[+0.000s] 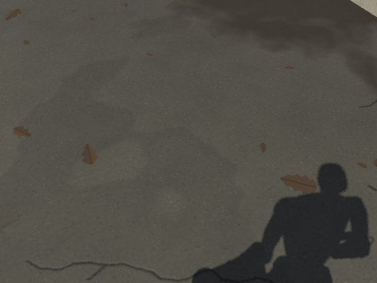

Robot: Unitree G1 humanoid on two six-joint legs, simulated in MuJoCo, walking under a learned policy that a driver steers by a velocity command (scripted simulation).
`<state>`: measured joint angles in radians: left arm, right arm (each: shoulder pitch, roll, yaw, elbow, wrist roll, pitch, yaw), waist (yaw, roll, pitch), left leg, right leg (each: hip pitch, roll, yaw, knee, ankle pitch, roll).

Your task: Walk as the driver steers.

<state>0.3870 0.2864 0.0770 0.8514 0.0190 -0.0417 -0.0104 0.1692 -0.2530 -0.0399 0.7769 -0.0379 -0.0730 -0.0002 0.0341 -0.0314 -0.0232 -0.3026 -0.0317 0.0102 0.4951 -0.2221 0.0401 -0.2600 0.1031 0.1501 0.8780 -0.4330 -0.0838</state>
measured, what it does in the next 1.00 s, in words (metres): walks ahead, turning left: right foot, then left foot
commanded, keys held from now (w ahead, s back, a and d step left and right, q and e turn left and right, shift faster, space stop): w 0.30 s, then w+q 0.70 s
